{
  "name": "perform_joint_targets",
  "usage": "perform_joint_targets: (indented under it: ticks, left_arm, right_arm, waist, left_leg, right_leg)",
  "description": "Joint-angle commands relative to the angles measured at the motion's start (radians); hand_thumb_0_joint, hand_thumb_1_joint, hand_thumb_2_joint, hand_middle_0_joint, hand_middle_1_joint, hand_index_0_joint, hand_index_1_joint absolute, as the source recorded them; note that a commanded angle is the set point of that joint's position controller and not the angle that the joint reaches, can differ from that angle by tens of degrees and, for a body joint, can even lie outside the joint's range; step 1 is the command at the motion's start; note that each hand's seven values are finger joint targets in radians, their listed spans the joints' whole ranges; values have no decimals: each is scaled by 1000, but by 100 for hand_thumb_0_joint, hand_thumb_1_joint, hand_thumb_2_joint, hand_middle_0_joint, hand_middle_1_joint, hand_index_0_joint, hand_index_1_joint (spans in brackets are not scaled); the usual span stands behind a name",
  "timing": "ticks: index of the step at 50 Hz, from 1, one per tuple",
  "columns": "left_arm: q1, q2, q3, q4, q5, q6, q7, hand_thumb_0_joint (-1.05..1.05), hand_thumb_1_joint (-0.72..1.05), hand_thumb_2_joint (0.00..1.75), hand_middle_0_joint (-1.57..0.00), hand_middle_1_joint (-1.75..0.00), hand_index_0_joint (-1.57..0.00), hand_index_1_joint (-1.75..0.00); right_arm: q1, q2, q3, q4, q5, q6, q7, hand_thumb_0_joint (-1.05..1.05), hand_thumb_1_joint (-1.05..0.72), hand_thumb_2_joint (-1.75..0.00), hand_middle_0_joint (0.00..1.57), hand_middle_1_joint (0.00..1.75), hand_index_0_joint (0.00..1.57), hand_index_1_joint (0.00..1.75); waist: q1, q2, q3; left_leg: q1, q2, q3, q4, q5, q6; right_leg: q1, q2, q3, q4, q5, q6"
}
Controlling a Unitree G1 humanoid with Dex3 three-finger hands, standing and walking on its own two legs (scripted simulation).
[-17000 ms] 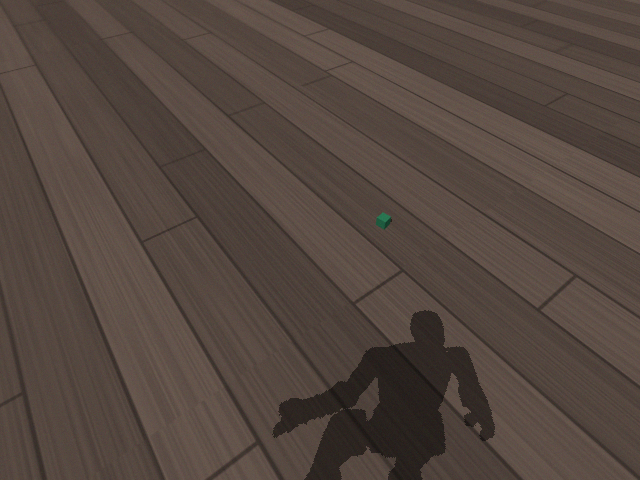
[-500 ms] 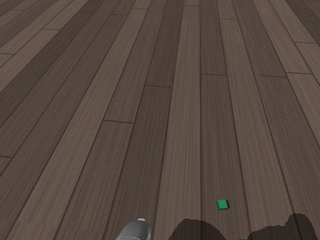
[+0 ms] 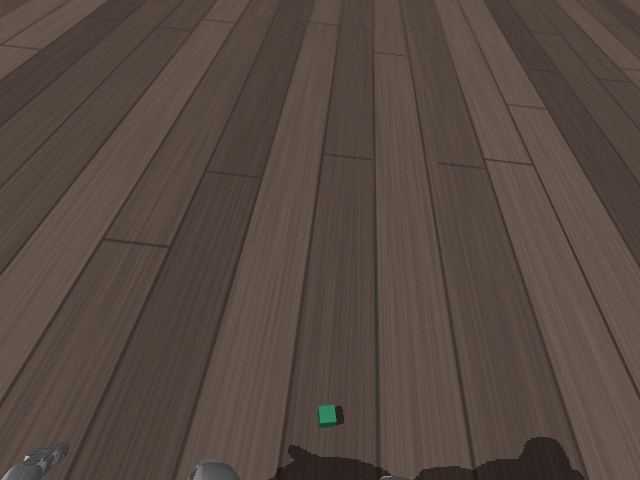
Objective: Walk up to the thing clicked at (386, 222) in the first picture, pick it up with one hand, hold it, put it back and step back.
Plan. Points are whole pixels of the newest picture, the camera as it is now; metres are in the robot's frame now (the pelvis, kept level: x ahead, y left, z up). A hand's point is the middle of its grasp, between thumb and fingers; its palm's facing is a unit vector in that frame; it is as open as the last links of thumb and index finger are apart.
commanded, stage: walk up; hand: left
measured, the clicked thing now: (326, 416) +0.41 -0.07 -0.69
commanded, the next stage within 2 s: none
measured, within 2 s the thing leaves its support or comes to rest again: neither
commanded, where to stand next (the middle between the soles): +0.10 -0.34 m, yaw +8 degrees
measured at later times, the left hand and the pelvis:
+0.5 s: hand out of the picture +0.09 +0.09 -0.13, palm faces +0.02 -0.94 -0.33, open 7.4 cm; pelvis +0.02 -0.20 +0.03, yaw +5 degrees
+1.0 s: hand out of the picture +0.02 -0.16 -0.09, palm faces +0.17 -0.89 -0.42, open 7.4 cm; pelvis +0.03 -0.43 +0.04, yaw +8 degrees
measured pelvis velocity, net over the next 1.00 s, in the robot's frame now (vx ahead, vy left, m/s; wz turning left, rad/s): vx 0.03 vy -0.43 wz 0.15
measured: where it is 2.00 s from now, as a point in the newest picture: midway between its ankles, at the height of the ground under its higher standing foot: outside the picture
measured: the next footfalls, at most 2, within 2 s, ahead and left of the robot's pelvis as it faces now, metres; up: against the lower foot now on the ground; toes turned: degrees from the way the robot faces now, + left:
left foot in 0.28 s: +0.09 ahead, -0.03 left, +0.00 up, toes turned +9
right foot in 0.66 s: +0.14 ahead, -0.50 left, +0.00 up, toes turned +12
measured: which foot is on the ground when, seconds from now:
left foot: down 0.00-0.00, up 0.02-0.26, down 0.28-0.68, up 0.70-1.00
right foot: down 0.00-0.28, up 0.30-0.64, down 0.66-1.00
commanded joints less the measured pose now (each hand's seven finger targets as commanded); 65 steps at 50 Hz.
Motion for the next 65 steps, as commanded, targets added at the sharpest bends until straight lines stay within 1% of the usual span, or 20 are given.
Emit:
perform_joint_targets:
  ticks: [1, 2, 5, 9, 12, 13, 14, 16, 21, 29, 33, 34, 35, 36, 37, 39, 42, 44, 55, 65]
  left_arm:
    - [128, 298, 73, -40, 30, -22, 31, 0, 90, 90, -20, -30, -20, -30]
    - [-36, 334, 76, -78, 6, -26, 38, 0, 90, 90, -20, -30, -20, -30]
    - [-34, 222, 46, -41, 25, -25, 41, 0, 90, 90, -20, -30, -20, -30]
    - [-66, 155, 14, -54, 32, -27, 38, 0, 90, 90, -20, -30, -20, -30]
    - [-75, 100, -21, -74, 14, -14, 35, 0, 90, 90, -20, -30, -20, -30]
    - [-46, 52, -37, -87, 2, -21, 38, 0, 90, 90, -20, -30, -20, -30]
    - [-2, 6, -50, -91, -1, -18, 40, 0, 90, 90, -20, -30, -20, -30]
    - [76, 142, -17, -48, 16, 6, 54, 0, 90, 90, -20, -30, -20, -30]
    - [11, 153, 21, -36, 1, 4, 42, 0, 90, 90, -20, -30, -20, -30]
    - [-29, 140, 25, -56, -11, 9, 3, 0, 90, 90, -20, -30, -20, -30]
    - [196, 142, 57, 60, 3, -2, 11, 0, 90, 90, -20, -30, -20, -30]
    - [273, 188, 62, 79, 25, -11, 20, 0, 90, 90, -20, -30, -20, -30]
    - [195, 257, 64, 29, 31, -27, 28, 0, 90, 90, -20, -30, -20, -30]
    - [-6, 339, 70, -28, 14, -28, 38, 0, 90, 90, -20, -30, -20, -30]
    - [-75, 318, 68, -42, -3, -28, 45, 0, 90, 90, -20, -30, -20, -30]
    - [-81, 222, 33, -4, 0, -42, 64, 0, 90, 90, -20, -30, -20, -30]
    - [-39, 171, 22, 62, -16, -87, 84, 0, 90, 90, -20, -30, -20, -30]
    - [36, 151, 11, 97, -28, -123, 100, 0, 90, 90, -20, -30, -20, -30]
    - [82, 105, -9, 148, -32, -176, 140, 0, 90, 90, -20, -30, -20, -30]
    - [71, 111, -2, 156, -20, -157, 122, 0, 90, 90, -20, -30, -20, -30]
  right_arm:
    - [-75, -122, -54, -104, 26, 4, -58, 0, -90, -90, 20, 30, 20, 30]
    - [-52, -172, -70, -77, 24, -1, -65, 0, -90, -90, 20, 30, 20, 30]
    - [27, -208, -70, 28, 66, -8, -51, 0, -90, -90, 20, 30, 20, 30]
    - [172, -157, -57, 54, 60, -21, -33, 0, -90, -90, 20, 30, 20, 30]
    - [303, -149, -60, 76, 57, -42, -38, 0, -90, -90, 20, 30, 20, 30]
    - [352, -211, -80, 65, 35, -50, -49, 0, -90, -90, 20, 30, 20, 30]
    - [322, -311, -107, 28, 15, -50, -64, 0, -90, -90, 20, 30, 20, 30]
    - [199, -352, -119, -26, 55, -44, -69, 0, -90, -90, 20, 30, 20, 30]
    - [122, -245, -90, -51, 43, -41, -53, 0, -90, -90, 20, 30, 20, 30]
    - [40, -339, -125, -101, 10, -39, -41, 0, -90, -90, 20, 30, 20, 30]
    - [-45, -259, -94, -95, 0, -5, -39, 0, -90, -90, 20, 30, 20, 30]
    - [-39, -151, -57, -99, 9, 9, -39, 0, -90, -90, 20, 30, 20, 30]
    - [-44, -80, -34, -129, 26, 17, -45, 0, -90, -90, 20, 30, 20, 30]
    - [-61, -133, -72, -140, 26, 17, -69, 0, -90, -90, 20, 30, 20, 30]
    - [-51, -180, -81, -102, 34, 13, -66, 0, -90, -90, 20, 30, 20, 30]
    - [-6, -194, -67, -25, 59, 15, -34, 0, -90, -90, 20, 30, 20, 30]
    - [90, -174, -47, 24, 52, 21, 10, 0, -90, -90, 20, 30, 20, 30]
    - [2, -158, -41, -7, 40, 35, 35, 0, -90, -90, 20, 30, 20, 30]
    - [-14, -85, -42, -14, 46, 90, 71, 0, -90, -90, 20, 30, 20, 30]
    - [-85, -76, -28, -5, 37, 81, 80, 0, -90, -90, 20, 30, 20, 30]
  waist:
    - [118, -257, 38]
    - [42, -207, 68]
    - [30, -148, 90]
    - [8, -203, 30]
    - [-38, -45, -69]
    - [-73, 99, -123]
    - [-37, 254, -135]
    - [-2, 82, -159]
    - [23, 131, 3]
    - [20, 323, -21]
    - [167, 125, -120]
    - [226, -160, -72]
    - [185, -327, -9]
    - [90, -350, 17]
    - [49, -244, 43]
    - [29, -134, 35]
    - [32, -86, -21]
    - [62, 14, 13]
    - [63, -86, -20]
    - [74, -130, -1]
  left_leg:
    - [-385, -266, 103, 448, -230, -10]
    - [-292, -194, 97, 443, -163, -9]
    - [-168, -171, 137, 345, -110, 2]
    - [49, -186, 210, 30, -68, 35]
    - [375, -200, 185, -375, 213, 39]
    - [536, -90, -21, -436, 240, 33]
    - [658, 168, -469, -451, 316, 90]
    - [574, 334, -549, -447, 339, 246]
    - [229, 106, -123, -364, 374, 217]
    - [131, 88, -33, -358, 61, 203]
    - [-96, -60, 149, 14, 26, 88]
    - [-300, -154, 238, 344, -121, 45]
    - [-402, -265, 137, 516, -306, 14]
    - [-293, -245, 47, 547, -261, 10]
    - [-230, -187, 27, 506, -180, 3]
    - [-235, -154, 45, 466, -73, 1]
    - [-166, -148, 29, 383, 5, 11]
    - [-202, -171, -22, 314, 28, 16]
    - [-15, -248, -42, 116, 78, -16]
    - [46, -191, 63, -25, -10, -14]
  right_leg:
    - [87, -208, 526, -719, -217, -230]
    - [-1, -284, 600, -771, -320, -290]
    - [15, -121, 227, -532, -64, -279]
    - [81, -104, 138, -443, 231, -315]
    - [34, -36, 29, -197, 369, -257]
    - [-85, -6, 1, -12, 261, -182]
    - [-337, 113, 41, 158, -53, -104]
    - [-329, 55, 134, 309, -110, -80]
    - [-211, 72, 158, 422, 33, -66]
    - [-116, -18, 5, 124, -23, -31]
    - [279, 90, -115, -221, 49, -65]
    - [285, 34, 26, -352, -58, -84]
    - [120, -134, 428, -525, -138, -133]
    - [3, -219, 667, -759, -221, -214]
    - [-23, -234, 660, -764, -294, -218]
    - [62, -132, 387, -562, -201, -186]
    - [142, -162, 384, -516, -283, -213]
    - [210, -189, 410, -561, -254, -161]
    - [325, -159, 109, -537, 486, -8]
    - [312, -192, 69, -586, 206, -168]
